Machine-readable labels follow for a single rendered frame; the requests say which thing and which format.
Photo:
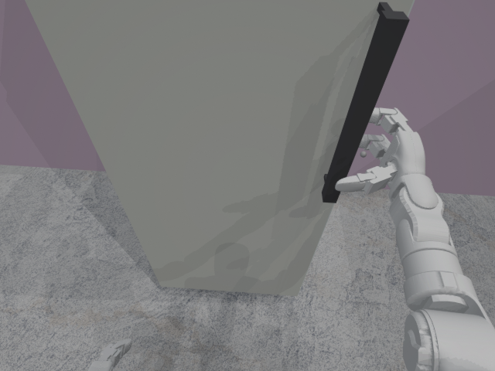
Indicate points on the robot right forearm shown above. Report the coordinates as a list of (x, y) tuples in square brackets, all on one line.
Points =
[(434, 278)]

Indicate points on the handle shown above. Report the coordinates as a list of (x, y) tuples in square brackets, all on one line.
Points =
[(386, 39)]

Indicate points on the fridge door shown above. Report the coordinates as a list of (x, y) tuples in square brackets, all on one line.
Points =
[(216, 121)]

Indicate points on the robot left hand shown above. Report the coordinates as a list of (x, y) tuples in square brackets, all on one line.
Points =
[(110, 356)]

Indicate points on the robot right upper arm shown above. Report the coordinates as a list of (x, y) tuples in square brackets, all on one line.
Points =
[(448, 341)]

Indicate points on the robot right hand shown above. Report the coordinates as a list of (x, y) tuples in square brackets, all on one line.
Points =
[(406, 153)]

